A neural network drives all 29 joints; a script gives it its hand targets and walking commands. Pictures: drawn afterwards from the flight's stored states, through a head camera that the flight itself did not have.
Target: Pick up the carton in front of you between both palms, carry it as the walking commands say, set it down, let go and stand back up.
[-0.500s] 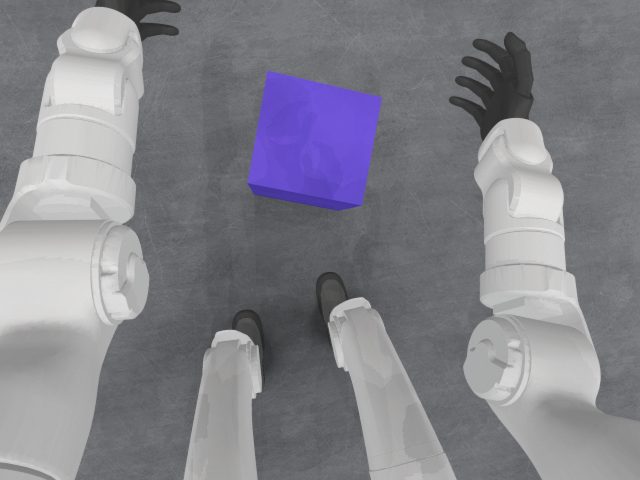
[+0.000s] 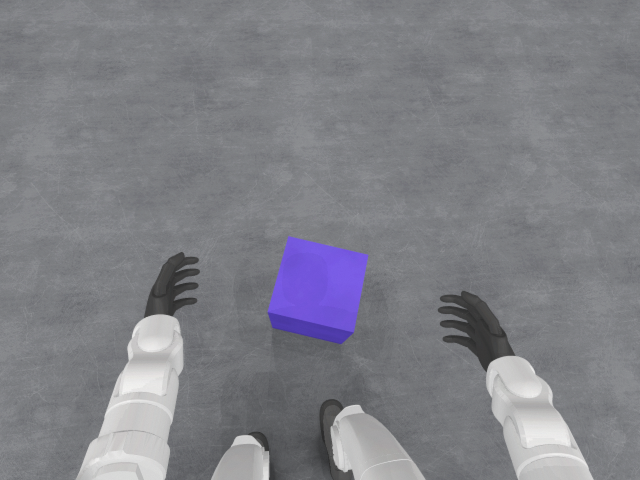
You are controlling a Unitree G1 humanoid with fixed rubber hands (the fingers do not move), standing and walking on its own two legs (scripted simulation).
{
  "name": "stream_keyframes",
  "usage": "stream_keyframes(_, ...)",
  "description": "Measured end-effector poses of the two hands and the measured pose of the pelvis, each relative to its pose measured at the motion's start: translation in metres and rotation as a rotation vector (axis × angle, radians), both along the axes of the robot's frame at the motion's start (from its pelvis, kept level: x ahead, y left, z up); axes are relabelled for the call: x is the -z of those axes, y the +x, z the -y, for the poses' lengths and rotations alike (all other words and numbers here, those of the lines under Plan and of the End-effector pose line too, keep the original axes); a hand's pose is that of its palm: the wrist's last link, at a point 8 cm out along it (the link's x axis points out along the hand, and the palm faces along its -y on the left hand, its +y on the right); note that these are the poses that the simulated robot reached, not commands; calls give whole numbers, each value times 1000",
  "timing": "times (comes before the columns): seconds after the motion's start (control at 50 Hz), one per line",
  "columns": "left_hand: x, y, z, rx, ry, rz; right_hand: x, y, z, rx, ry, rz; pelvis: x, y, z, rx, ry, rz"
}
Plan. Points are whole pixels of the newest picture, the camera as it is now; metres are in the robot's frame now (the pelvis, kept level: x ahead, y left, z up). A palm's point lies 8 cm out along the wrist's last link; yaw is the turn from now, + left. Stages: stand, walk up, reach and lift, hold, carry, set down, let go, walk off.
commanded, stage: let go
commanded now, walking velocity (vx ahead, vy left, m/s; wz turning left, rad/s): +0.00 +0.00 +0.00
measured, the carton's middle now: (316, 294) +0.46 -0.08 -0.62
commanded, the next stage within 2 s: stand in 0.90 s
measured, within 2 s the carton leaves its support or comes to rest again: neither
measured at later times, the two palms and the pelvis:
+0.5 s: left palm (52, 431) +0.22 +0.26 -0.04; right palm (477, 383) +0.20 -0.20 -0.03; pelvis +0.04 +0.04 +0.03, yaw -2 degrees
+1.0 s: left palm out of the picture +0.17 +0.26 -0.05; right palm (510, 411) +0.16 -0.23 -0.05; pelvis +0.03 +0.02 +0.03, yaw -3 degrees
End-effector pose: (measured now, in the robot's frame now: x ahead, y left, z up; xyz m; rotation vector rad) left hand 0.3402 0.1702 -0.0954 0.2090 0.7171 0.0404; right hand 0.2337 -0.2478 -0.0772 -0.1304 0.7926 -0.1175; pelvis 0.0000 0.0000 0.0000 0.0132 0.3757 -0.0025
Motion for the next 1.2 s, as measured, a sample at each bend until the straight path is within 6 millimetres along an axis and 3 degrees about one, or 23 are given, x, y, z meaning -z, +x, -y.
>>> stream_keyframes(0.12, -17, -29, -15, 21, 2, -14, -22, -37, -9, 12, 1, -8, -14, 15, -2, 15, -7, 112)
stream_keyframes(0.22, -29, -55, -33, 22, -2, -25, -34, -52, -18, 18, -1, -20, -23, 25, -9, 21, -16, 195)
stream_keyframes(0.46, -56, -117, -85, -24, -8, -57, -42, -37, -46, -26, -6, -1, -33, 42, -32, 22, -35, 344)
stream_keyframes(0.58, -63, -135, -100, -43, -10, -65, -42, -32, -54, -40, -18, -4, -33, 44, -39, 18, -38, 393)
stream_keyframes(0.72, -59, -139, -96, -48, -6, -57, -47, -33, -43, -10, -65, -6, -30, 40, -38, 24, -37, 416)
stream_keyframes(0.92, -57, -147, -78, -36, 7, -65, -44, -53, -28, 0, -80, -30, -30, 29, -24, 33, -30, 433)
stream_keyframes(1.08, -35, -197, -100, -54, 127, -247, -5, -92, 2, 27, -123, -94, -25, 45, -14, 58, -34, 330)
stream_keyframes(1.2, -24, -193, -87, -44, 123, -300, 9, -105, 16, 69, -121, -173, -22, 63, -5, 77, -32, 300)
